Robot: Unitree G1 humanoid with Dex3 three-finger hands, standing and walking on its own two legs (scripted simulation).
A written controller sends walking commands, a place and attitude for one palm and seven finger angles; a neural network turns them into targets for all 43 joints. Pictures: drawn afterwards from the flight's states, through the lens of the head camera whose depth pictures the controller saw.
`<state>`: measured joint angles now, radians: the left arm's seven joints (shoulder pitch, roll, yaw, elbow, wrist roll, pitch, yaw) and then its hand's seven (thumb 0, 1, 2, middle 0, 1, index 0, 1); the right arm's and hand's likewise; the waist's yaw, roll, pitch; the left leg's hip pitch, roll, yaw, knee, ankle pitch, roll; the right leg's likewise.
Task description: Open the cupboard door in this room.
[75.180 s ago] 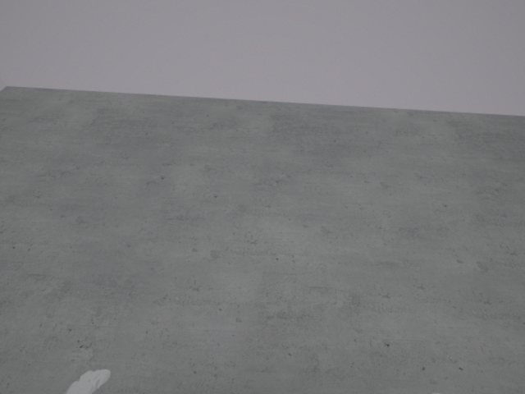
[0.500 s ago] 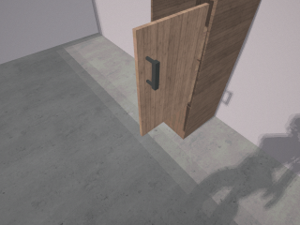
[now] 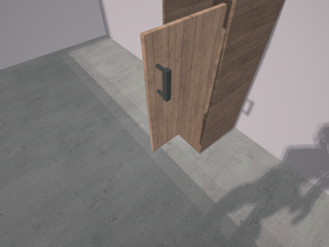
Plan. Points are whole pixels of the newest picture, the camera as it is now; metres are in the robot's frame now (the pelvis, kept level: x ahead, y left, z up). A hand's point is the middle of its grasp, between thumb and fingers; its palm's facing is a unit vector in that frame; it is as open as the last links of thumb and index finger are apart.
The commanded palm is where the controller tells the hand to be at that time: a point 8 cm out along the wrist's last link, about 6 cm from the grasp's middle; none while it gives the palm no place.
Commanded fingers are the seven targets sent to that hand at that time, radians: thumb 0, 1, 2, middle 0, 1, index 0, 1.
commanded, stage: look to check the result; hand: left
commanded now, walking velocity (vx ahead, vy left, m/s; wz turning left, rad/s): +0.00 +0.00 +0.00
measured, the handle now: (163, 82) +0.61 +0.04 +0.05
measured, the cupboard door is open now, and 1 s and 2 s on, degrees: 91 91 91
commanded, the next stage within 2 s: stand and wait in 0.04 s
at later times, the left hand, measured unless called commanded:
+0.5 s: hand out of the picture +0.02 +0.19 -0.17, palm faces +0.02 -0.97 -0.23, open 7.4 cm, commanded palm none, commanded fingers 0.00 0.90 0.90 -0.20 -0.30 -0.20 -0.30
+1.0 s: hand out of the picture +0.05 +0.21 -0.17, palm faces +0.01 -0.96 -0.27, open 7.4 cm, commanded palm none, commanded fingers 0.00 0.90 0.90 -0.20 -0.30 -0.20 -0.30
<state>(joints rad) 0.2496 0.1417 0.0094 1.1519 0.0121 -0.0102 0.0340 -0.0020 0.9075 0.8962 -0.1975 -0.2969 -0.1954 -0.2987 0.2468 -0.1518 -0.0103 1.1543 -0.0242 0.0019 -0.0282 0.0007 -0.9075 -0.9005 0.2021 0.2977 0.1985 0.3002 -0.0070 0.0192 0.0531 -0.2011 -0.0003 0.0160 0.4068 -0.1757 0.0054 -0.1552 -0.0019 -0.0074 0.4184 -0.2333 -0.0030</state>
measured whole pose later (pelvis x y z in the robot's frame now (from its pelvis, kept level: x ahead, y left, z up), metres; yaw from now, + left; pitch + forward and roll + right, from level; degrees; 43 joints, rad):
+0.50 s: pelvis +0.01 +0.00 +0.00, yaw +0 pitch -2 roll +0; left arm 0.22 0.18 0.01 1.15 0.01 -0.01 0.03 0.00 0.91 0.90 -0.20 -0.30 -0.20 -0.30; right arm 0.20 -0.19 -0.01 1.16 -0.02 0.00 -0.03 0.00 -0.91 -0.90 0.20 0.30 0.20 0.30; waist 0.00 0.01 0.06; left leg -0.17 0.00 0.01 0.38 -0.17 0.00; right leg -0.12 0.00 -0.01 0.38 -0.23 -0.01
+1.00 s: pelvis +0.01 +0.00 +0.00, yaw +0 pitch -2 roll +0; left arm 0.17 0.24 0.01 1.15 0.01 -0.02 0.02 0.00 0.91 0.90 -0.20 -0.30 -0.20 -0.30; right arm 0.16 -0.25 -0.01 1.15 -0.02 -0.01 -0.02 0.00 -0.91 -0.90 0.20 0.30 0.20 0.30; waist 0.00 0.01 0.06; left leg -0.15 0.00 0.01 0.34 -0.16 0.00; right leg -0.10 0.00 -0.01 0.34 -0.21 0.00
